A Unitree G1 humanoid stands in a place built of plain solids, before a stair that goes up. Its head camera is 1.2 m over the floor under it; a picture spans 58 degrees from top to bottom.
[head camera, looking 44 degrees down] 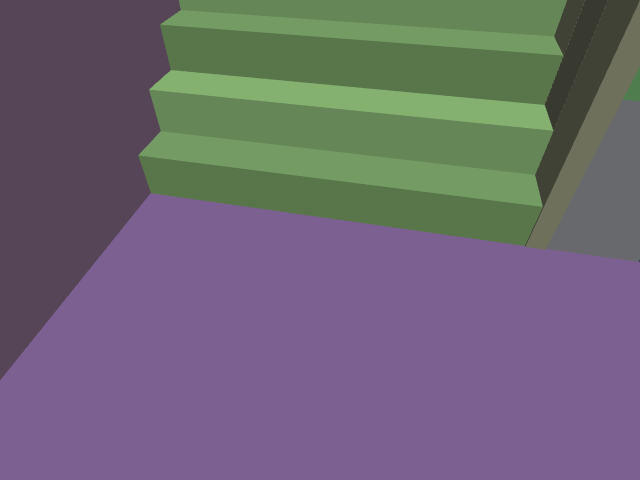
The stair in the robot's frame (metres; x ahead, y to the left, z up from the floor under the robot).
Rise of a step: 0.19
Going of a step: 0.20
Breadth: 1.60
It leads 12 degrees to the right of straight ahead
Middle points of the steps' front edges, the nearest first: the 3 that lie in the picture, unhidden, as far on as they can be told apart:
1.38 -0.02 0.20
1.58 -0.07 0.39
1.77 -0.11 0.59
